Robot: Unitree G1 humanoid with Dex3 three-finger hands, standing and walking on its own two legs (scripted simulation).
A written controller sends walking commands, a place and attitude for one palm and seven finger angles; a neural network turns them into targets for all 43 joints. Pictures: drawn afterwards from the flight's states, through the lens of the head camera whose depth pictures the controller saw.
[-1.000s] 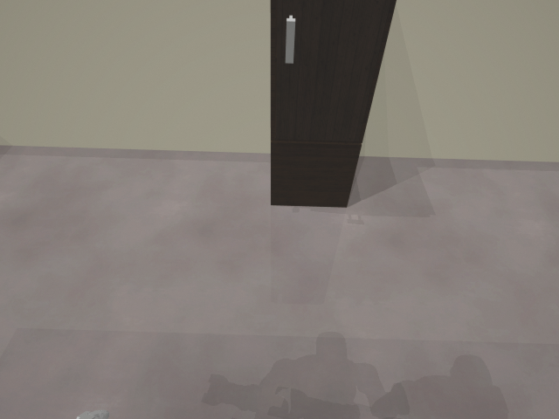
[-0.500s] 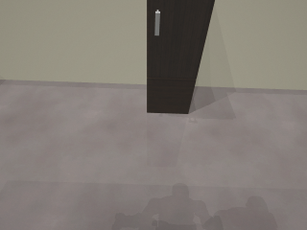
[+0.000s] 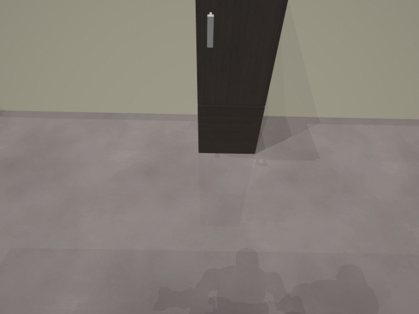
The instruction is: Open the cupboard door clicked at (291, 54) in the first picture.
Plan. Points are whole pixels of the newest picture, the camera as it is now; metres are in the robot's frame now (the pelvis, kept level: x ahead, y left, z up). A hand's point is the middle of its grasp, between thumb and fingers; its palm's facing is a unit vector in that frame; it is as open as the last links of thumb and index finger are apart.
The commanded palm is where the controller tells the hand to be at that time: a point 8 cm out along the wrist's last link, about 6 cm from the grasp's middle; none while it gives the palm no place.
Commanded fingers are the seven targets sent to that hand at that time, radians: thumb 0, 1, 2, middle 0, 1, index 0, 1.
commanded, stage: look at it before walking up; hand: left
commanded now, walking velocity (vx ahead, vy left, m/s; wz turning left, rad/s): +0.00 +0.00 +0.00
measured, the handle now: (210, 29) +1.20 +0.06 +0.05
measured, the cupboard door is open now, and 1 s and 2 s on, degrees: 0 0 0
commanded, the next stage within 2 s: walk to a spot facing it in 0.44 s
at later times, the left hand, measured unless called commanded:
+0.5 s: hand out of the picture +0.08 +0.25 -0.16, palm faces -0.02 -0.94 -0.33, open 7.4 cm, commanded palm none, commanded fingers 0.00 0.90 0.90 -0.20 -0.30 -0.20 -0.30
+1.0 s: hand out of the picture +0.08 +0.13 -0.17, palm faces -0.10 -0.97 -0.21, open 7.4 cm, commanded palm none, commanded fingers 0.00 0.90 0.90 -0.20 -0.30 -0.20 -0.30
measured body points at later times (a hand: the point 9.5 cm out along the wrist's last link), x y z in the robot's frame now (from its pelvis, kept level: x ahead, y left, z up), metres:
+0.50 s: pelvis +0.01 +0.00 +0.00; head +0.01 +0.00 +0.45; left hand +0.08 +0.30 -0.13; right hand +0.09 -0.30 -0.13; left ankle +0.01 +0.12 -0.74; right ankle +0.01 -0.12 -0.74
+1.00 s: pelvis +0.07 -0.05 -0.01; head +0.07 -0.07 +0.44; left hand +0.09 +0.18 -0.16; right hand +0.04 -0.30 -0.18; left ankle +0.06 +0.09 -0.67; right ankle +0.05 -0.11 -0.74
